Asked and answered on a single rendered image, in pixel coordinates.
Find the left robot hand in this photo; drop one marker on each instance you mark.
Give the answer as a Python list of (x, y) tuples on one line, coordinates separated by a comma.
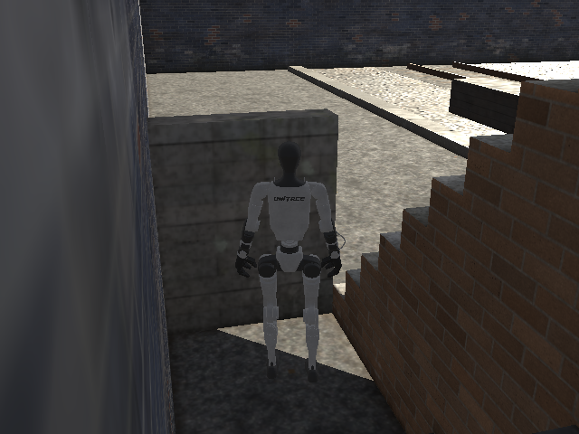
[(240, 263)]

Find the left robot upper arm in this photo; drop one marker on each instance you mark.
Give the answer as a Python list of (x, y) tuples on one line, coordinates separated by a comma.
[(259, 191)]

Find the right robot upper arm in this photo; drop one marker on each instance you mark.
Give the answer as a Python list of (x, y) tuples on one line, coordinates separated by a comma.
[(319, 192)]

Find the robot left forearm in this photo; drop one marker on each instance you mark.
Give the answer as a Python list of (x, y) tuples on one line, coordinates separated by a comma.
[(245, 242)]

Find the robot right shin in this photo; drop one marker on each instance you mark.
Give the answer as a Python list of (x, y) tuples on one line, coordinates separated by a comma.
[(312, 337)]

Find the robot right forearm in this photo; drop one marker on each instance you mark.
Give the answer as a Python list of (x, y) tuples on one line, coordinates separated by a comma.
[(331, 241)]

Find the robot right foot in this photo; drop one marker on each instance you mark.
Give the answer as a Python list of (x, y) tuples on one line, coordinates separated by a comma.
[(312, 374)]

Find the right robot hand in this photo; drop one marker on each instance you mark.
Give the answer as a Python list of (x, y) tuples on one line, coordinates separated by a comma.
[(336, 263)]

